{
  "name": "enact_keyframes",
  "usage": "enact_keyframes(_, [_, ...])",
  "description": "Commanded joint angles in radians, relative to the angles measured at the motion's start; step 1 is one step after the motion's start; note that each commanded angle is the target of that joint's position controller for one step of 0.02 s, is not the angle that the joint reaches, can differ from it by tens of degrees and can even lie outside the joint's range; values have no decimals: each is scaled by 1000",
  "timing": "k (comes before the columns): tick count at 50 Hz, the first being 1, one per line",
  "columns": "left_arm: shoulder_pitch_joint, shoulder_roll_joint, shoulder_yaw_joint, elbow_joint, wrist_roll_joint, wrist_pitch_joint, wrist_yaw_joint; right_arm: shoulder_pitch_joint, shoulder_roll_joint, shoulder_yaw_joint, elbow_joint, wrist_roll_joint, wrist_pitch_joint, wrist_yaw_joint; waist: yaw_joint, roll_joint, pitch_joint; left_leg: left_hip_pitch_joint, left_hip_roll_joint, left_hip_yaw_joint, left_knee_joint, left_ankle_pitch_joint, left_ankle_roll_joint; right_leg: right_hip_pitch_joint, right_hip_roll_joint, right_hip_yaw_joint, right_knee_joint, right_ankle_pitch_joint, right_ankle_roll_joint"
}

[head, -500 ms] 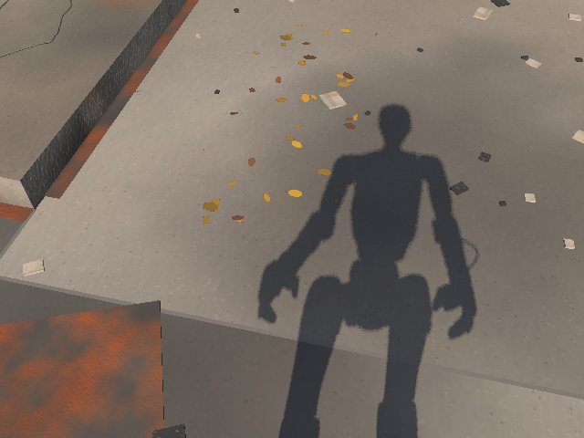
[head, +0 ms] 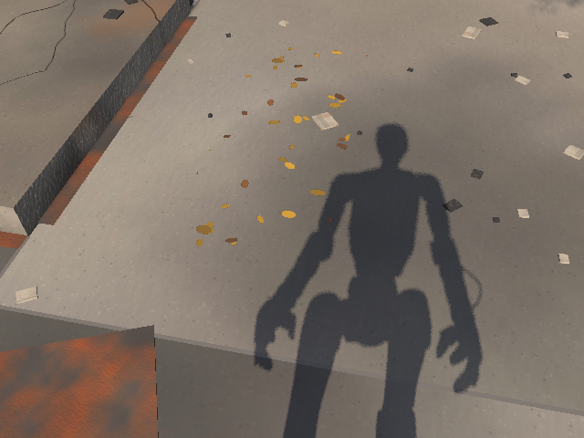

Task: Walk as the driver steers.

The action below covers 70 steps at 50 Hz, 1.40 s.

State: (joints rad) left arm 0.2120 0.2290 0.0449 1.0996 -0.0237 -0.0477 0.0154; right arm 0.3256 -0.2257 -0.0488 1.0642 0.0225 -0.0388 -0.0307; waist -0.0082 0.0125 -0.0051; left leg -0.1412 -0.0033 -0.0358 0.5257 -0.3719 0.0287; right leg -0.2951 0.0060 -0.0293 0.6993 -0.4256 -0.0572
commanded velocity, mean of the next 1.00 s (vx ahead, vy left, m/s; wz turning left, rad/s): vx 0.45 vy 0.00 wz -0.13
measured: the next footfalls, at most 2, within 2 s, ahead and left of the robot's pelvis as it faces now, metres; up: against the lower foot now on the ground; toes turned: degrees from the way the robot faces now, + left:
left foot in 0.54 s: +0.42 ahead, +0.12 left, +0.00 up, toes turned +2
right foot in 1.10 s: +0.70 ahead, -0.15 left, +0.00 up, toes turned -17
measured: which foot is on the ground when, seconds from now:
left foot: down 0.00-0.06, up 0.08-0.52, down 0.54-1.00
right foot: down 0.00-0.56, up 0.58-1.00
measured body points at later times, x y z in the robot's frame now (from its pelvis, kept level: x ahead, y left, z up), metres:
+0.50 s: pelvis +0.21 +0.00 -0.01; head +0.24 +0.00 +0.44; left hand +0.09 +0.24 -0.14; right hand +0.45 -0.21 -0.10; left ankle +0.38 +0.12 -0.72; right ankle +0.01 -0.11 -0.73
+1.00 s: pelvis +0.49 +0.01 +0.00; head +0.51 +0.00 +0.45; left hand +0.69 +0.22 -0.11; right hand +0.45 -0.25 -0.15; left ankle +0.38 +0.12 -0.73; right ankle +0.65 -0.16 -0.69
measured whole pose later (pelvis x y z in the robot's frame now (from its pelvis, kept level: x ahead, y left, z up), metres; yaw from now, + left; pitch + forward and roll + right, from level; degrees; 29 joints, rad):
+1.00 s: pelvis +0.49 +0.01 +0.00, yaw -10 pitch +2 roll +3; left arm 0.10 0.24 0.06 0.87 -0.02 -0.06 -0.03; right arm 0.32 -0.24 -0.05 1.01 0.00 -0.09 -0.02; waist -0.06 -0.03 0.00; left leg 0.08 -0.04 0.23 0.20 -0.31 0.02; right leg -0.68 -0.10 0.00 0.68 0.04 -0.05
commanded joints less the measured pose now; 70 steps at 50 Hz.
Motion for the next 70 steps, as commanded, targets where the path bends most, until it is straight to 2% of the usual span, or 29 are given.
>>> enact_keyframes(1, [-33,56,10,-54,-13,-49,-18,-74,-159,-28,-64,14,-25,7,51,134,167,-150,244,-319,-296,-276,164,-31,-25,-13,-126,1,-39])
enact_keyframes(3, [144,95,32,18,-2,-48,-16,-125,-139,-21,-93,9,-27,11,114,54,100,-288,118,-147,-104,-39,93,273,-17,31,-242,136,-29])
enact_keyframes(4, [283,181,56,44,2,-50,-14,-140,-78,-6,-118,4,-38,13,150,-182,46,-449,-6,23,231,44,23,432,-193,345,-390,20,-109])
enact_keyframes(5, [375,235,59,57,12,-58,-28,-152,-69,-5,-152,7,-55,8,161,-329,8,-616,-69,20,502,-183,-1,506,-382,727,-529,-32,-235])
enact_keyframes(7, [219,121,20,7,17,-79,-32,-134,-100,-13,-138,30,-72,23,74,-124,98,-721,47,-66,699,-60,41,423,-364,598,-512,-19,-204])
enact_keyframes(11, [190,71,-9,-20,25,-65,-35,-168,-100,-30,-136,4,-68,35,45,-105,90,-630,119,6,540,170,31,338,-232,265,-543,363,-112])
enact_keyframes(16, [232,127,-5,-32,30,-46,-2,-362,-38,-6,-215,-1,-54,44,75,-85,123,-572,86,66,224,337,-21,254,-195,137,-590,491,-117])
enact_keyframes(21, [294,138,6,-17,11,-43,3,-486,-58,4,-268,10,-57,67,85,-98,166,-502,58,73,43,413,8,296,-236,102,-604,498,-117])
enact_keyframes(24, [267,162,19,-27,11,-32,5,-448,-104,-11,-276,9,-66,79,27,-112,109,-405,26,80,-1,346,53,397,-266,78,-492,781,-91])
enact_keyframes(26, [236,170,24,-41,20,-16,5,-218,-171,-50,-213,9,-64,71,-97,-139,-49,-100,-39,123,6,311,100,381,-230,37,-218,1096,-58])
enact_keyframes(27, [222,155,15,-61,29,-14,3,-33,-216,-70,-164,6,-58,61,-174,-120,-162,198,43,31,35,300,144,196,-191,23,30,960,-29])
enact_keyframes(28, [342,28,-20,-77,28,-31,-12,111,-310,-91,-134,-20,-53,55,-129,123,-349,602,326,-450,-23,76,311,-211,-16,-3,459,450,40])
enact_keyframes(29, [323,24,-23,-63,9,-63,-20,104,-244,-66,-125,-17,-50,58,-128,198,-411,600,403,-753,-229,-33,338,-336,53,149,651,-117,29])
enact_keyframes(30, [214,113,4,-103,-25,-82,-23,0,-187,-48,-135,-8,-57,59,-111,161,-224,445,368,-610,-258,-57,273,-432,-10,170,720,-84,4])
enact_keyframes(32, [114,131,17,-130,-26,-81,-6,-167,-108,-23,-162,-19,-74,65,-37,22,-44,103,304,-324,-319,118,207,-368,-110,124,621,86,-10])
enact_keyframes(34, [171,84,24,-116,-13,-43,3,-209,-69,-12,-148,-34,-87,72,28,69,-12,-59,244,-167,-373,183,167,-241,-155,138,533,148,-12])
enact_keyframes(37, [144,63,29,-139,-11,-10,8,-167,-103,-20,-115,-38,-93,58,44,68,41,-129,235,-55,-434,234,179,-285,-163,140,468,206,3])
enact_keyframes(44, [-85,61,29,-233,6,-25,-23,-84,-152,-24,-104,-37,-87,14,-12,18,77,-9,218,130,-449,378,141,-394,-131,85,95,541,28])
enact_keyframes(49, [-240,41,10,-326,5,-24,-60,28,-178,-33,-78,-20,-50,6,-68,-1,116,221,281,184,-367,492,130,-482,-113,15,-46,452,2])
enact_keyframes(52, [-216,78,24,-366,0,-21,-81,-2,-214,-45,-101,-14,-24,1,-22,50,66,280,300,229,-214,883,99,-366,-47,-65,-71,294,-43])
enact_keyframes(54, [-11,153,65,-334,-5,-17,-82,-37,-234,-51,-124,-14,-7,-7,99,79,-60,232,270,265,88,1132,64,-73,43,-110,-107,266,-96])
enact_keyframes(55, [159,232,105,-296,-6,-12,-65,-38,-226,-45,-142,-16,-9,-9,177,29,-152,44,229,271,355,959,21,226,20,-6,-157,303,-146])
enact_keyframes(56, [217,346,130,-286,-7,-6,-46,36,-91,-6,-191,-46,-36,8,103,-218,-247,-395,61,246,733,171,-44,585,-241,497,-197,222,-301])
enact_keyframes(57, [235,320,113,-312,6,-16,-48,1,-104,2,-217,-20,-87,25,107,-197,-394,-585,-55,2,908,-221,-41,732,-368,905,-378,157,-405])
enact_keyframes(58, [218,247,93,-308,18,-23,-47,-121,-167,-18,-250,19,-117,38,140,-130,-291,-695,10,-65,921,-143,-11,689,-328,761,-401,201,-334])
enact_keyframes(60, [65,165,69,-339,10,-32,-45,-142,-160,-20,-239,3,-129,30,53,-2,-114,-623,105,-43,748,11,4,372,-243,470,-406,375,-254])
enact_keyframes(61, [8,125,55,-358,19,-33,-43,-120,-171,-30,-227,-8,-114,26,14,-9,-78,-539,136,-39,681,47,-3,250,-211,386,-430,463,-234])
enact_keyframes(64, [12,139,53,-356,20,-40,-33,-94,-134,-30,-228,-25,-71,26,-20,-38,-51,-455,150,-12,570,110,-43,106,-178,284,-485,595,-237])
enact_keyframes(70, [101,172,57,-318,12,-39,-8,-292,-98,-14,-286,-24,-70,31,53,-76,8,-457,103,24,141,474,-64,105,-118,157,-516,528,-167])
Velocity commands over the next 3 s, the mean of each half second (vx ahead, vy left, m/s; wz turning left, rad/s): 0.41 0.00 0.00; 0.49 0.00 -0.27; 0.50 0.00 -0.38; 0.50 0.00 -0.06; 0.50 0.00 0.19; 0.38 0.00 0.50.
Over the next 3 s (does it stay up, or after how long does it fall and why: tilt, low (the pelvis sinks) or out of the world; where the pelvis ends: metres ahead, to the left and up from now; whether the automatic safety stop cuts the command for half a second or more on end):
stays up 1.56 -0.29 0.01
